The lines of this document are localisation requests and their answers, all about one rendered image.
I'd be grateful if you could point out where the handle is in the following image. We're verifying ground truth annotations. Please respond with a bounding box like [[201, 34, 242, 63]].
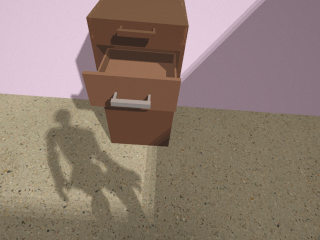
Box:
[[110, 92, 151, 109], [117, 28, 156, 39]]

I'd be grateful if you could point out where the drawer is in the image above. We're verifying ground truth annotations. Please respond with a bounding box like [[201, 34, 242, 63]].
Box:
[[82, 48, 181, 112]]

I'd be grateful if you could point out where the cabinet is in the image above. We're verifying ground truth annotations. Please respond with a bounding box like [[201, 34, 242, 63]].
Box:
[[86, 0, 189, 147]]

